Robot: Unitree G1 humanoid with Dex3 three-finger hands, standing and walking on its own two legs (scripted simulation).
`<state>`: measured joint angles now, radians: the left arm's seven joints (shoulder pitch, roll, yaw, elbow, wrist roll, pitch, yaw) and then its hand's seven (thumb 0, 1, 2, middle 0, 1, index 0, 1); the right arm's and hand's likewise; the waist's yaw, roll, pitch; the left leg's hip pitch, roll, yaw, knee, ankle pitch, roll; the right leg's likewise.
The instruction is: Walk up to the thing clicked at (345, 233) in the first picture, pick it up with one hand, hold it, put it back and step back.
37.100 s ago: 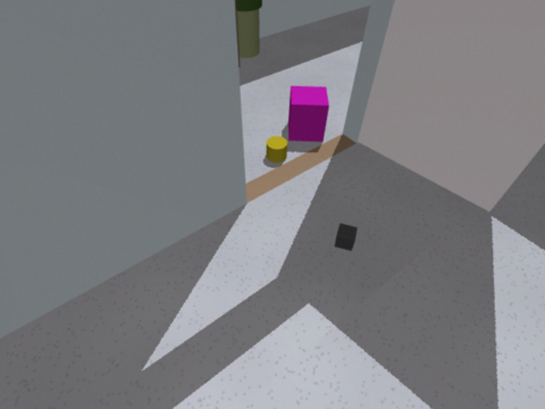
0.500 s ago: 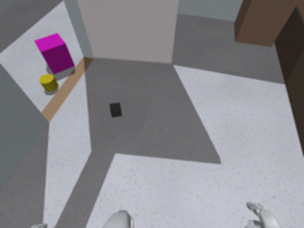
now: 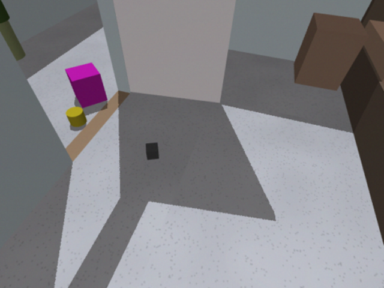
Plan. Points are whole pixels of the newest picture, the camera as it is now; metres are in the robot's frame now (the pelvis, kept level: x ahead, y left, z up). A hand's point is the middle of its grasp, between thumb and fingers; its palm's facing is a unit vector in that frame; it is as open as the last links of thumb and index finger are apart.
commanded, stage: step back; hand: left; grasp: from above
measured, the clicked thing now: (152, 151) +1.08 +0.23 -0.73
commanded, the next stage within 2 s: stand in 0.68 s
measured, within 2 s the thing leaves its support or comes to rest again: neither
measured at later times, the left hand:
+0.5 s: hand out of the picture +0.12 +0.29 -0.16, palm faces +0.00 -0.93 -0.36, open 7.3 cm
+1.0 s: hand out of the picture +0.16 +0.26 -0.14, palm faces -0.06 -0.94 -0.34, open 7.3 cm
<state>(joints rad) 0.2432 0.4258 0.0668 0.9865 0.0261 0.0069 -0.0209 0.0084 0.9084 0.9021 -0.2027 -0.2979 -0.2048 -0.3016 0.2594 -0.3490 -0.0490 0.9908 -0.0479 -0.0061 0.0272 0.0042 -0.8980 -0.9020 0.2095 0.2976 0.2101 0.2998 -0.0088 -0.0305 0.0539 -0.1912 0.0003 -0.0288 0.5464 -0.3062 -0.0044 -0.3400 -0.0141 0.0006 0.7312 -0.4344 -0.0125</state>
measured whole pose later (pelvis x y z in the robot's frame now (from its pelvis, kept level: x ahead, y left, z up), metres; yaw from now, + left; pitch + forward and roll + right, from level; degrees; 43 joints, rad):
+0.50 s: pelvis +0.05 +0.02 +0.00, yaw -1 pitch -2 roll -1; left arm 0.17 0.39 0.03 1.03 0.01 -0.02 0.00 0.01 0.91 0.90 -0.20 -0.30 -0.21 -0.30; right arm 0.12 -0.33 -0.02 1.04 -0.03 0.00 0.01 0.00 -0.90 -0.90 0.21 0.30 0.21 0.30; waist 0.02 -0.02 0.07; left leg -0.27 0.03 0.01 0.58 -0.28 -0.01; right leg -0.21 -0.01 0.01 0.56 -0.31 0.01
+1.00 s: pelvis +0.06 +0.01 +0.02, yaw -1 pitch -2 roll +0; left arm 0.07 0.35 -0.01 1.13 0.01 -0.02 0.00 0.01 0.91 0.90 -0.20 -0.30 -0.21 -0.30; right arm 0.06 -0.34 -0.02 1.14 -0.01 -0.01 0.02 0.00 -0.90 -0.90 0.21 0.30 0.21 0.30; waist -0.01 -0.01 0.06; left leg -0.13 0.03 0.02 0.32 -0.15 -0.02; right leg -0.09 -0.01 0.02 0.33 -0.20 0.02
